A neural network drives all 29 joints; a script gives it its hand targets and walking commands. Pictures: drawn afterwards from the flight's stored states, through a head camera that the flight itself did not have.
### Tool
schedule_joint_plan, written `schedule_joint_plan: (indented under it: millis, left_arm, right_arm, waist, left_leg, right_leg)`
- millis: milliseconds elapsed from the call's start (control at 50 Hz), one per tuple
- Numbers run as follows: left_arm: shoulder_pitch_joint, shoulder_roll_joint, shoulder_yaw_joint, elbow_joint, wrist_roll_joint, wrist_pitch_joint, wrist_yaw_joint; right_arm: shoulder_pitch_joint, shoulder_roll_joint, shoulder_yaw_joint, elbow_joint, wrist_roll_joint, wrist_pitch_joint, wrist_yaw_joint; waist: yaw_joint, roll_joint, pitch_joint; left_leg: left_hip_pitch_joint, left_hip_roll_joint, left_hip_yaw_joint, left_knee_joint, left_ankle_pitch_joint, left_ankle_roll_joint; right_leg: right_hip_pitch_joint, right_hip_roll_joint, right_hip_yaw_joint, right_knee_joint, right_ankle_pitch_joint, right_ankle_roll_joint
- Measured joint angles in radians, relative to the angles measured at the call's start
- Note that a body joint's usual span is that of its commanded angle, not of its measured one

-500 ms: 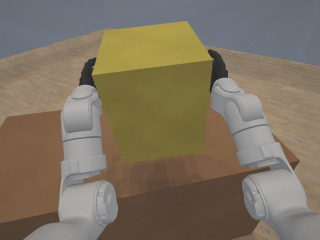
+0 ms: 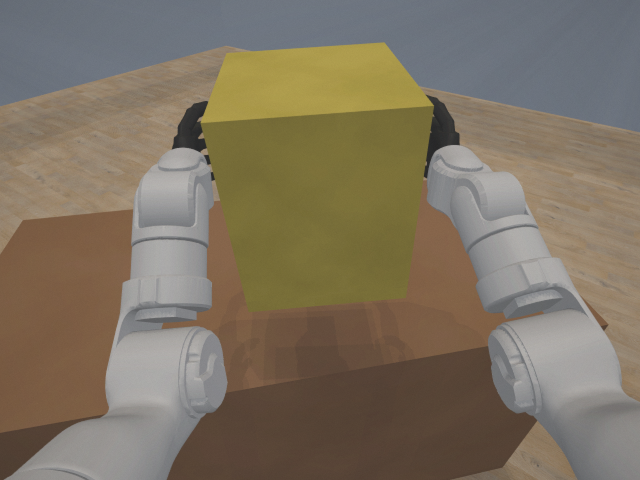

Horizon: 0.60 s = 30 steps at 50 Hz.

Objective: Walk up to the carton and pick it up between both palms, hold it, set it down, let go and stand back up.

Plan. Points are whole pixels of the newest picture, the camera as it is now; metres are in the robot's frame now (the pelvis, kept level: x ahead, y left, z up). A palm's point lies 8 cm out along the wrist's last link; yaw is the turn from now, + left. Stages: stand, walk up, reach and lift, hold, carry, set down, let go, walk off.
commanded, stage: hold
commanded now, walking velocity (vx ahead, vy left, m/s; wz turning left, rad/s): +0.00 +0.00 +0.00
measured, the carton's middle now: (316, 176) +0.40 +0.01 +0.23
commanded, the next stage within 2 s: set down in 0.38 s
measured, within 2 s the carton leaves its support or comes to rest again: neither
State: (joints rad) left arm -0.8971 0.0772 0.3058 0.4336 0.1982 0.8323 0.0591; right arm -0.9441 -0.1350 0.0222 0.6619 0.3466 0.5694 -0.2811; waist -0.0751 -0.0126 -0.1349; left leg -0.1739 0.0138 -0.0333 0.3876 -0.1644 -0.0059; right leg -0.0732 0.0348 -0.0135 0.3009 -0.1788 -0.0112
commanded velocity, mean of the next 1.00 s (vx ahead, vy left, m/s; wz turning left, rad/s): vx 0.00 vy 0.00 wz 0.00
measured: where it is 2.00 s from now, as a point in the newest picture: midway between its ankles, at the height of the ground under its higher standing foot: outside the picture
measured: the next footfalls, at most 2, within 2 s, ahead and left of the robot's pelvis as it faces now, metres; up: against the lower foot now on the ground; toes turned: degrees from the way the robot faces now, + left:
none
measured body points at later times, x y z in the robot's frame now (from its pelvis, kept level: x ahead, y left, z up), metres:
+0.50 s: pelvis +0.02 +0.00 +0.00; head -0.05 +0.01 +0.45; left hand +0.39 +0.15 +0.25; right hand +0.39 -0.14 +0.25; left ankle +0.03 +0.12 -0.75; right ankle -0.01 -0.11 -0.75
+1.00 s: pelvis +0.00 +0.00 +0.00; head -0.03 +0.05 +0.45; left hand +0.41 +0.18 +0.18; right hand +0.40 -0.12 +0.18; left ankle +0.03 +0.12 -0.75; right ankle -0.01 -0.11 -0.75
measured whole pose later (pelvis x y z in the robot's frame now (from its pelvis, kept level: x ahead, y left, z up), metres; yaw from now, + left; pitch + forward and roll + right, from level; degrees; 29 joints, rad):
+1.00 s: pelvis +0.00 +0.00 +0.00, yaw +2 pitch -8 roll -1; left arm -0.76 0.04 0.33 0.47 0.29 0.48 -0.01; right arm -0.74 0.07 -0.20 0.74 0.03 0.08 -0.18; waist -0.06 -0.12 0.05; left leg -0.04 0.00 -0.07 0.35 -0.16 -0.01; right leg 0.07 0.02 -0.05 0.26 -0.19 -0.02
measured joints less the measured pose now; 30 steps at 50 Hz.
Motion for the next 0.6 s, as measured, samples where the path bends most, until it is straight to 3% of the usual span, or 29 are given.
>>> schedule_joint_plan:
  millis: [220,400,500,600]
  left_arm:
    - [0.095,-0.036,-0.011,-0.127,-0.017,0.021,0.025]
    - [0.163,-0.050,0.000,-0.282,-0.020,0.058,0.015]
    - [0.167,-0.066,0.039,-0.287,0.008,0.064,-0.022]
    - [0.102,-0.074,0.075,-0.202,0.040,-0.011,-0.036]
  right_arm:
    - [0.040,-0.013,0.011,-0.082,0.043,0.033,-0.013]
    - [0.103,-0.008,0.046,-0.209,0.077,0.045,-0.051]
    - [0.105,0.020,0.029,-0.212,0.029,0.069,-0.045]
    - [0.072,0.051,-0.042,-0.168,-0.053,0.021,-0.003]
  waist:
    - [-0.008,0.017,0.001]
    - [-0.022,0.017,0.015]
    - [-0.027,0.024,0.010]
    - [-0.014,0.028,0.029]
  left_leg:
    - [-0.003,0.003,-0.004,0.024,-0.030,-0.001]
    - [0.027,0.001,-0.007,0.011,-0.034,-0.003]
    - [0.037,-0.002,-0.004,-0.007,-0.025,0.002]
    - [0.044,-0.009,-0.002,-0.028,-0.005,0.004]
  right_leg:
    - [0.008,0.006,0.004,-0.003,-0.015,-0.001]
    - [0.037,0.006,0.008,-0.011,-0.021,0.001]
    - [0.042,0.003,0.012,-0.021,-0.015,-0.003]
    - [0.038,-0.005,0.013,-0.019,-0.008,0.000]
